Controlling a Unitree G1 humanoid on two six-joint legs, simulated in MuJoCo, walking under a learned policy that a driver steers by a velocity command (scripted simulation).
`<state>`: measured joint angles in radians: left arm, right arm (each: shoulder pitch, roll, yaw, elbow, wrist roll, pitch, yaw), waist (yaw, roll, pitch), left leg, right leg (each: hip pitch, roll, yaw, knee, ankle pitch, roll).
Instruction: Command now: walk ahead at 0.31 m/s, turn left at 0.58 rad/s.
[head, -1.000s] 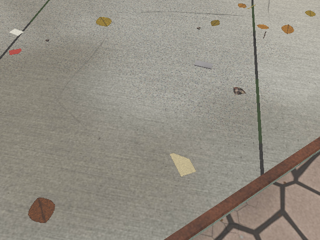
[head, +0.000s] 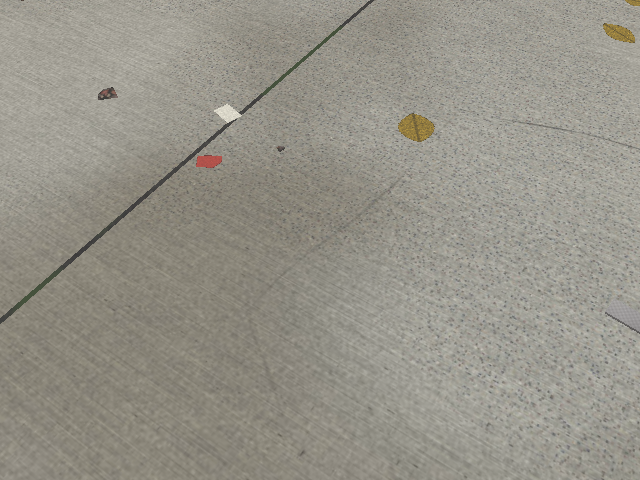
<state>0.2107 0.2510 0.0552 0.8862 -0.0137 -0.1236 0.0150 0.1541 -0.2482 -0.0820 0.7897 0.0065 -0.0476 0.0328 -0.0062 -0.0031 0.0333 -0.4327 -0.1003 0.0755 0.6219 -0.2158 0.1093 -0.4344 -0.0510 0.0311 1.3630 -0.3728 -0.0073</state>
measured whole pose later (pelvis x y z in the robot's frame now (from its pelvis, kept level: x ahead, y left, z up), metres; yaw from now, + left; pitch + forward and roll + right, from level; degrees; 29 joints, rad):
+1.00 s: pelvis +0.14 +0.00 +0.03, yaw +36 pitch +3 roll -3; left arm 0.11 0.31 0.10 0.72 0.01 0.02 0.04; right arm 0.22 -0.28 -0.07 0.60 0.00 0.02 -0.03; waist -0.01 -0.03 0.02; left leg -0.32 -0.04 -0.10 0.48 -0.21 0.05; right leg -0.59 0.00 0.03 1.08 -0.33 0.07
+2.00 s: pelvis +0.44 +0.16 +0.02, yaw +12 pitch +2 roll +3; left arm 0.10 0.30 0.06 0.61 -0.02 -0.03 -0.04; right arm 0.35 -0.30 -0.08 0.80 0.00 -0.09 0.00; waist -0.09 -0.04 0.04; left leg 0.03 -0.01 0.18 0.25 -0.30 -0.02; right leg -0.71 -0.10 0.03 0.79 -0.04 0.00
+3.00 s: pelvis +1.00 +0.15 +0.02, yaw -24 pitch +1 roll +2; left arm 0.12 0.30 0.06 0.60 -0.02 -0.02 -0.04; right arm 0.33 -0.30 -0.07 0.83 0.00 -0.08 0.00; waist -0.10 -0.04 0.05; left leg 0.03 -0.01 0.18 0.25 -0.30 -0.01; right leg -0.69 -0.09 0.03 0.77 -0.03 0.00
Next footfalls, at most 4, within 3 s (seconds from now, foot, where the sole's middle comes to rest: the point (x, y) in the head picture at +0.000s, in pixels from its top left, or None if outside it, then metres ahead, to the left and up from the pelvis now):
0.34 right None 0.30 -0.12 -0.75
0.76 left None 0.14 0.10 -0.75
1.24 right None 0.25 -0.08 -0.75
1.62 left None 0.35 0.26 -0.75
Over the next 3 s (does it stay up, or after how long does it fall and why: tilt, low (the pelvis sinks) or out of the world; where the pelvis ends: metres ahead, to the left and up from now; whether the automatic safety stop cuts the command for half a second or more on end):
stays up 1.00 0.15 0.02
